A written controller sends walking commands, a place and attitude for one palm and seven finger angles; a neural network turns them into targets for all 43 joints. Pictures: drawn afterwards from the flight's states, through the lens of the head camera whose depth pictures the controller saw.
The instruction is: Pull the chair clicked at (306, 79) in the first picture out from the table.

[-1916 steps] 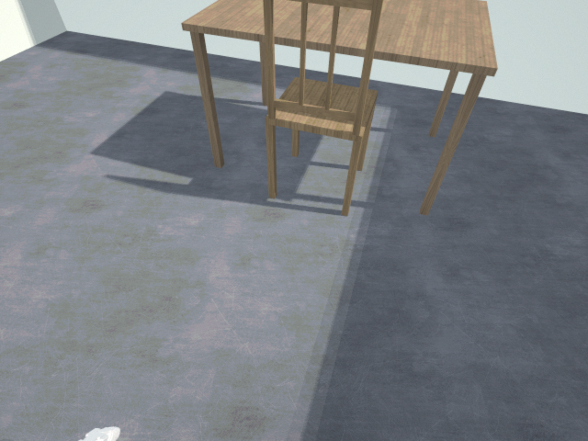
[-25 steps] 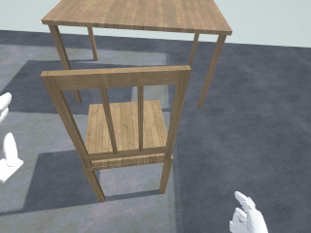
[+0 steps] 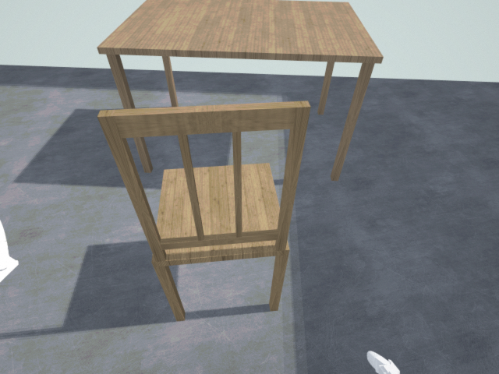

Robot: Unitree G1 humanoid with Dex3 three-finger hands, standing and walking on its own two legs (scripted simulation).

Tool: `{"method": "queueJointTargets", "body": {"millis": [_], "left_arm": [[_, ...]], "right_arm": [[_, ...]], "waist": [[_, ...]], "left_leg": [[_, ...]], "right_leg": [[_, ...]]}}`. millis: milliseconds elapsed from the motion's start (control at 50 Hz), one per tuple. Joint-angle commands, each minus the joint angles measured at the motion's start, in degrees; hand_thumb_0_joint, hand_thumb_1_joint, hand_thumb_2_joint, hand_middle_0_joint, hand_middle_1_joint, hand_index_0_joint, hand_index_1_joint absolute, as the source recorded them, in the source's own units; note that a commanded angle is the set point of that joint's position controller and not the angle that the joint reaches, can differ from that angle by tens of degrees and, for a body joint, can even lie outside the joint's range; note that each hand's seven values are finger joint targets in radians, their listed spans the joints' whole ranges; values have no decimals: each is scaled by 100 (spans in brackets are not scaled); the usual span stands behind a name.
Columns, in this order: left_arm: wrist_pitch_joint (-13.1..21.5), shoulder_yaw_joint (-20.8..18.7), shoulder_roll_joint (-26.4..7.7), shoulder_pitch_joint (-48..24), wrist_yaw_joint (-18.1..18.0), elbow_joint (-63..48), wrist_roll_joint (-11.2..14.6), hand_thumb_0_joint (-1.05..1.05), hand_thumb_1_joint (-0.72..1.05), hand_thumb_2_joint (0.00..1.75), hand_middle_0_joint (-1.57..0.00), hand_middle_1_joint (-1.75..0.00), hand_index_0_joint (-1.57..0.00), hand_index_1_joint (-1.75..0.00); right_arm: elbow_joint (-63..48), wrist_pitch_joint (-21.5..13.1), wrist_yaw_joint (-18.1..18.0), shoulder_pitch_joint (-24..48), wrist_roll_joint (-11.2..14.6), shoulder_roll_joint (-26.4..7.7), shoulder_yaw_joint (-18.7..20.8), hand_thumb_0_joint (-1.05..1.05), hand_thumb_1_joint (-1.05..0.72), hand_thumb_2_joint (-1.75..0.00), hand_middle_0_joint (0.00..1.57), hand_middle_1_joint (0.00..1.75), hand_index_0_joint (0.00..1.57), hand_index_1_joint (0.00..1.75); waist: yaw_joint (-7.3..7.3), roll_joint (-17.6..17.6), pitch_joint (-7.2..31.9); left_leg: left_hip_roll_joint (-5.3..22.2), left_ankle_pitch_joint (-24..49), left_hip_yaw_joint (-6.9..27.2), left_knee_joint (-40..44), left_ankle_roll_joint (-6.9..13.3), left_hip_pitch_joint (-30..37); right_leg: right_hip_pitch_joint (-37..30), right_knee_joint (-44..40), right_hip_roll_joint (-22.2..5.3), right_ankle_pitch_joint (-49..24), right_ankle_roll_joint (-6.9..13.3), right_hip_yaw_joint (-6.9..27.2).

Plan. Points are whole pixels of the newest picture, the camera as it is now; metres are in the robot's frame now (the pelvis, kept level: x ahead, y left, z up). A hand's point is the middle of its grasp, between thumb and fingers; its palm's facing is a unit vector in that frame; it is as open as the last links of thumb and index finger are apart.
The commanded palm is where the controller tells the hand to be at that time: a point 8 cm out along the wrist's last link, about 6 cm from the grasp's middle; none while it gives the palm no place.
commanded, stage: stop stepping back and stand still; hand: left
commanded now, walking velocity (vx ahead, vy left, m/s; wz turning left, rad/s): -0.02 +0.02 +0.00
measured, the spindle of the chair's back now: (193, 194) +0.51 +0.16 -0.05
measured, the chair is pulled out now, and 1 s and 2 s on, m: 0.69 0.69 0.69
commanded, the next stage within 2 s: let the arm hang, fingers relaxed in 0.04 s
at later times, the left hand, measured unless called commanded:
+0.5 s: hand out of the picture +0.08 +0.16 -0.16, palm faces +0.09 -0.99 -0.13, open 6.8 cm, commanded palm none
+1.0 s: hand out of the picture -0.04 +0.17 -0.16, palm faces +0.07 -0.98 -0.20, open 7.4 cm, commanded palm none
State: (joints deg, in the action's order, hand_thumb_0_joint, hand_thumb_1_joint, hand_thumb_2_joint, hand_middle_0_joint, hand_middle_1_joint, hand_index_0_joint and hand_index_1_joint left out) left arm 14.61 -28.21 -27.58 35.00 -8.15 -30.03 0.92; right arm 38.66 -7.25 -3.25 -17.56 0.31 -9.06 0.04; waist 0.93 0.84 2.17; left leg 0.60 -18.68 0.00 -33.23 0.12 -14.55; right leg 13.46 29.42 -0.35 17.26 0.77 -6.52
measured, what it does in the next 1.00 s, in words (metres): stands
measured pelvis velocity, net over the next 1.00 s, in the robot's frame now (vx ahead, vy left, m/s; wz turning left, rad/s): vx -0.02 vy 0.00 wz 0.03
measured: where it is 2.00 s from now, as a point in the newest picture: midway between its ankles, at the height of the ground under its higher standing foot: outside the picture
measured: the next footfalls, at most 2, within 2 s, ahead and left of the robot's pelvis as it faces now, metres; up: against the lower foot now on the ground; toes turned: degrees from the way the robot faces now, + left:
none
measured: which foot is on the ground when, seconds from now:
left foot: down 0.00-1.00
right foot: down 0.00-1.00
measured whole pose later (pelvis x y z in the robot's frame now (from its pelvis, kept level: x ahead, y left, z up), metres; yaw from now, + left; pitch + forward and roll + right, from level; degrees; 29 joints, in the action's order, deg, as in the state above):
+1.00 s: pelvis -0.02 +0.00 +0.01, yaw +2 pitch -2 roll +0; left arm -1.1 0.7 -8.4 19.9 -1.4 60.4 0.0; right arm 61.3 0.2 -1.5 -22.0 -1.0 -7.7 -0.8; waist 0.1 1.4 -2.8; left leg -0.1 -12.7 1.1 -26.1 -0.2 -12.0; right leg 11.5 26.2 -0.2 13.4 2.4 -5.8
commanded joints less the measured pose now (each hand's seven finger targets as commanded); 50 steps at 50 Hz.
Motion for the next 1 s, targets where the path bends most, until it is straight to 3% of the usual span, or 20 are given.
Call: {"method": "queueJointTargets", "body": {"millis": [0, 20, 40, 80, 100, 120, 140, 180, 200, 220, 240, 260, 300, 320, 380, 440, 560, 640, 800, 980], "left_arm": [[101, -482, -713, -762, -120, 202, 112, 0, 90, 90, -20, -30, -20, -30], [3, -150, -458, -856, -88, 290, 136, 0, 90, 90, -20, -30, -20, -30], [-34, -2, -366, -833, -71, 277, 162, 0, 90, 90, -20, -30, -20, -30], [-64, 18, -359, -789, -89, 127, 184, 0, 90, 90, -20, -30, -20, -30], [-57, -24, -451, -813, -124, -36, 144, 0, 90, 90, -20, -30, -20, -30], [-1114, 1874, 974, -1174, 574, 3558, -459, 0, 90, 90, -20, -30, -20, -30], [-1433, 2033, 1169, -1159, 717, 3714, -332, 0, 90, 90, -20, -30, -20, -30], [-1539, 2227, 1481, -988, 754, 3885, -284, 0, 90, 90, -20, -30, -20, -30], [-1542, 2263, 1306, -1166, 751, 4088, -293, 0, 90, 90, -20, -30, -20, -30], [-1514, 2314, 1283, -1244, 776, 4327, -306, 0, 90, 90, -20, -30, -20, -30], [-1451, 2324, 1282, -1239, 778, 4707, -303, 0, 90, 90, -20, -30, -20, -30], [-1428, 2310, 966, -1281, 730, 5141, -336, 0, 90, 90, -20, -30, -20, -30], [-1407, 2381, 656, -1501, 730, 5846, -290, 0, 90, 90, -20, -30, -20, -30], [-1392, 2439, 654, -1592, 727, 6177, -261, 0, 90, 90, -20, -30, -20, -30], [-1413, 2638, 817, -1660, 700, 6920, -151, 0, 90, 90, -20, -30, -20, -30], [-1436, 2596, 1103, -1408, 636, 7291, -151, 0, 90, 90, -20, -30, -20, -30], [-1491, 2707, 1138, -1741, 660, 7878, -130, 0, 90, 90, -20, -30, -20, -30], [-1509, 2724, 1099, -1705, 668, 8179, -127, 0, 90, 90, -20, -30, -20, -30], [-1532, 2757, 1108, -1470, 648, 8569, -125, 0, 90, 90, -20, -30, -20, -30], [-1463, 2811, 1327, -1213, 614, 8873, -108, 0, 90, 90, -20, -30, -20, -30]], "right_arm": [[-702, -187, -88, 588, 65, -951, 361, 0, -90, -90, 20, 30, 20, 30], [-697, -164, -56, 478, 172, -1019, 502, 0, -90, -90, 20, 30, 20, 30], [-808, -141, -36, 640, 183, -1083, 534, 0, -90, -90, 20, 30, 20, 30], [-836, -112, -14, 862, 142, -930, 337, 0, -90, -90, 20, 30, 20, 30], [-820, -89, -38, 955, 112, -842, 255, 0, -90, -90, 20, 30, 20, 30], [320, 46, 498, 348, -54, -852, 289, 0, -90, -90, 20, 30, 20, 30], [254, 363, 478, 117, -84, -578, 220, 0, -90, -90, 20, 30, 20, 30], [13, 383, 391, 415, -195, -951, 234, 0, -90, -90, 20, 30, 20, 30], [-116, 446, 365, 549, -254, -1079, 255, 0, -90, -90, 20, 30, 20, 30], [-197, 478, 343, 715, -289, -1129, 228, 0, -90, -90, 20, 30, 20, 30], [-171, 462, 295, 756, -305, -1083, 178, 0, -90, -90, 20, 30, 20, 30], [-37, 455, 271, 595, -249, -879, 159, 0, -90, -90, 20, 30, 20, 30], [230, 579, 249, 310, -130, -825, 173, 0, -90, -90, 20, 30, 20, 30], [407, 598, 243, 223, -123, -812, 159, 0, -90, -90, 20, 30, 20, 30], [834, 592, 233, 154, -122, -738, 75, 0, -90, -90, 20, 30, 20, 30], [1034, 594, 171, 22, -142, -611, 92, 0, -90, -90, 20, 30, 20, 30], [1339, 682, 156, -222, -91, -639, 108, 0, -90, -90, 20, 30, 20, 30], [1531, 712, 175, -377, -106, -652, 86, 0, -90, -90, 20, 30, 20, 30], [1876, 732, 188, -682, -129, -522, 50, 0, -90, -90, 20, 30, 20, 30], [2116, 641, 133, -852, -86, -313, -15, 0, -90, -90, 20, 30, 20, 30]], "waist": [[161, -859, 40], [120, -1699, 124], [40, -1754, -51], [55, -1190, -104], [81, -979, -135], [360, -612, -255], [285, -320, -205], [5, 954, -134], [-62, 522, -231], [-217, -100, -254], [-333, -585, -57], [-221, -924, 342], [-54, -1372, 319], [-7, -1227, 304], [1, 628, -118], [-92, 1242, 98], [-82, -2, -408], [-77, -288, -727], [-90, -176, -934], [-104, 19, -803]], "left_leg": [[110, -563, 155, -814, 254, -1498], [-107, -619, 21, -1491, 130, -1282], [-56, -543, 164, -1814, 119, -1141], [137, -520, 189, -875, 183, -795], [131, -229, 6, -124, 206, -414], [196, 559, 64, -241, 141, -432], [72, 1356, 135, 226, 111, 64], [1200, 2110, 1734, 1032, 781, -342], [1384, 1739, 1931, 1165, 994, -745], [1181, 1829, 1626, 960, 885, -945], [774, 2703, 1177, 415, 607, -661], [362, 2635, 775, 69, 336, -531], [-94, 1395, 255, -295, 55, -195], [-57, 1249, 223, -247, 35, -13], [258, 2408, 474, 438, 85, 380], [363, 2665, 535, 528, 147, 373], [437, 1439, 641, 994, 216, -3], [367, 657, 600, 1136, 221, -114], [317, -61, 565, 1279, 263, -230], [385, 761, 562, 1238, 267, -105]], "right_leg": [[-1232, -1441, -1326, -469, 668, 2132], [-850, -1750, -1754, 62, 891, 2688], [-527, -1931, -1822, 121, 896, 2654], [-369, -1568, -1729, -291, 897, 2008], [-272, -1365, -1484, -443, 695, 1494], [434, 117, -1350, -2263, 549, 379], [847, 350, -952, -1490, 297, 352], [1118, 1382, -255, 454, -143, 197], [801, 1570, -178, 1098, -103, 419], [357, 1026, -203, 842, -72, 536], [-110, 159, -307, -737, -35, 498], [-609, -4, -651, -2153, 123, 968], [-490, -339, -1298, -2893, 633, 1437], [-452, -423, -1309, -2967, 729, 1411], [-182, -310, -812, -2236, 437, 984], [-616, -418, -648, -1948, 350, 771], [-620, -801, -560, -1023, 324, 643], [-321, -1091, -605, -140, 322, 783], [51, -1233, -593, 648, 328, 879], [-105, -1026, -591, -168, 341, 821]]}}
